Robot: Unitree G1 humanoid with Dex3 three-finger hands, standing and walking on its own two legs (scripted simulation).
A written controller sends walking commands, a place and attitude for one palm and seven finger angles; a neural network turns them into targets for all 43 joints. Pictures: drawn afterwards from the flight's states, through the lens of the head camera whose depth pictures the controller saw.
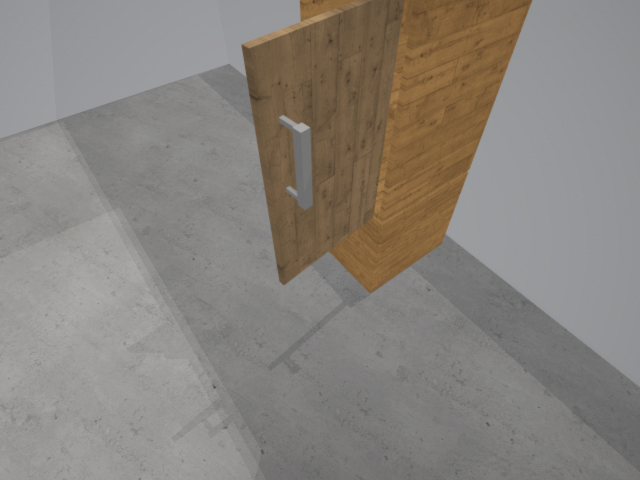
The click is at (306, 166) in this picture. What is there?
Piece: cupboard door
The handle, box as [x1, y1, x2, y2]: [279, 115, 312, 209]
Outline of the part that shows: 282,115 279,117 279,122 293,131 297,185 296,191 290,186 286,188 286,191 297,199 298,204 305,209 312,204 310,130 309,127 303,123 297,124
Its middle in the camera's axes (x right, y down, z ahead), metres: -0.05 -0.13 +0.69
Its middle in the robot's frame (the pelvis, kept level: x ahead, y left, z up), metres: +0.61 +0.08 +0.03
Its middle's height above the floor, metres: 0.81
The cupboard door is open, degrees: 97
